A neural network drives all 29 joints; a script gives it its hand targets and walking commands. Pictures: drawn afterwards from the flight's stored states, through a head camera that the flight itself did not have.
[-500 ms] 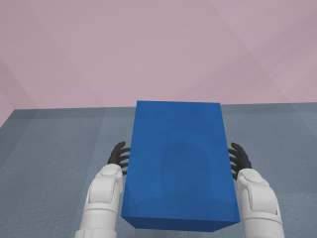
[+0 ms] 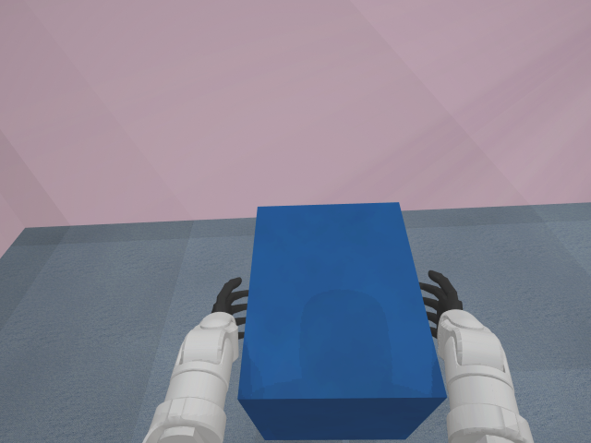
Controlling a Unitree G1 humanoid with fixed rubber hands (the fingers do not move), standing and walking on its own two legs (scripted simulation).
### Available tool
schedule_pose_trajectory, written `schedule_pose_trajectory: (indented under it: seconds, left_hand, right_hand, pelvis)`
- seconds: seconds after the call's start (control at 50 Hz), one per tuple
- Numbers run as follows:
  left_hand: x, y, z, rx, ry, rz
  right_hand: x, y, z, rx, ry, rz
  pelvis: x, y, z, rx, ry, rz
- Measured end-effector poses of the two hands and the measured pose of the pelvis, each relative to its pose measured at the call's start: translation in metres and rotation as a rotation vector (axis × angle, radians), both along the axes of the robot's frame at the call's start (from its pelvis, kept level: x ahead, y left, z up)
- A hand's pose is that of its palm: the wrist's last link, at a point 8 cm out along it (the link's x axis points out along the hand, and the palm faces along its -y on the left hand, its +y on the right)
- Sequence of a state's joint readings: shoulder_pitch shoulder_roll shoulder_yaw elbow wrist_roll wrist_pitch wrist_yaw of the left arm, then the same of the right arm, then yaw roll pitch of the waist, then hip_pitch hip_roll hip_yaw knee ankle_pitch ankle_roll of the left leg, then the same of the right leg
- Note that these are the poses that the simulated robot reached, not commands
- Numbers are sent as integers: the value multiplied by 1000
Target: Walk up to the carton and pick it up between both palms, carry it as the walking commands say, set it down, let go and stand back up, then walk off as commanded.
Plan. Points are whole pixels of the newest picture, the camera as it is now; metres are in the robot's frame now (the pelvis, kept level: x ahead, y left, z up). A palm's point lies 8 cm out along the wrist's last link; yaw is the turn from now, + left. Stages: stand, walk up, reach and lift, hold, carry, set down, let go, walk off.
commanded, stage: set down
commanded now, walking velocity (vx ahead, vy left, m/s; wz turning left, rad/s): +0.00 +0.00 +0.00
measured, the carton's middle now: (331, 322) +0.35 -0.02 -0.05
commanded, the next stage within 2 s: none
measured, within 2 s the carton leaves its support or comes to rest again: neither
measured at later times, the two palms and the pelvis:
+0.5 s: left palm (232, 339) +0.32 +0.15 -0.05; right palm (431, 338) +0.32 -0.18 -0.06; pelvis +0.01 -0.04 -0.02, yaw +0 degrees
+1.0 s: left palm (235, 359) +0.35 +0.16 -0.17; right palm (407, 361) +0.34 -0.16 -0.17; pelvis -0.02 -0.01 -0.08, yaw +0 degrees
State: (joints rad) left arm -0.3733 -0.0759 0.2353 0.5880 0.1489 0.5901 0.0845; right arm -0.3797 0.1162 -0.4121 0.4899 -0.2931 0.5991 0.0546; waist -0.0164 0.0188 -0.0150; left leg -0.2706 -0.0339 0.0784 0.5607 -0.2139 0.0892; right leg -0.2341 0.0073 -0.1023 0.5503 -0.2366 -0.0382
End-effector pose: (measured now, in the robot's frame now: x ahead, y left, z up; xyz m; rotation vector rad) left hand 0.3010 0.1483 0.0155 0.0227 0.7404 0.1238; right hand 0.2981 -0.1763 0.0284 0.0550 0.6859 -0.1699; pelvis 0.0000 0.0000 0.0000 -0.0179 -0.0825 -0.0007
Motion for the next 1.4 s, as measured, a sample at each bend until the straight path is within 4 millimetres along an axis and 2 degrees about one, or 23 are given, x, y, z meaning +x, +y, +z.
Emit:
schedule_pose_trajectory:
  seconds: [0.1, 0.2, 0.3, 0.4, 0.56, 0.88, 1.06, 1.24, 1.4]
  left_hand:
    - [7, -5, -4, 10, 1, 5]
    - [9, -10, -16, 4, 22, 8]
    - [13, -12, -31, 12, 36, 24]
    - [14, -7, -49, 17, 29, 64]
    - [19, 1, -81, 35, 17, 52]
    - [42, 16, -159, 44, 4, 3]
    - [47, 12, -203, 31, -17, -1]
    - [56, 1, -233, 37, -44, -9]
    - [64, 0, -257, 41, -26, -7]
  right_hand:
    - [10, -6, -6, 5, -1, 14]
    - [16, -11, -20, 14, 16, 21]
    - [19, -14, -42, 25, 34, 25]
    - [23, -8, -66, 33, 37, 40]
    - [28, 1, -101, 35, 32, 40]
    - [42, 15, -174, 22, 20, 9]
    - [46, 11, -213, -9, -1, 15]
    - [56, 0, -239, -10, -28, 9]
    - [64, -1, -266, -3, -9, 7]
  pelvis:
    - [5, -8, 0, 11, 5, 0]
    - [9, -18, -1, 23, 13, 1]
    - [12, -26, -4, 35, 54, 1]
    - [13, -33, -9, 43, 114, 0]
    - [11, -34, -21, 43, 219, -4]
    - [-9, -16, -63, 16, 440, -8]
    - [-26, -9, -94, -1, 527, -6]
    - [-41, -8, -124, -6, 562, -3]
    - [-44, -13, -141, 0, 589, 0]
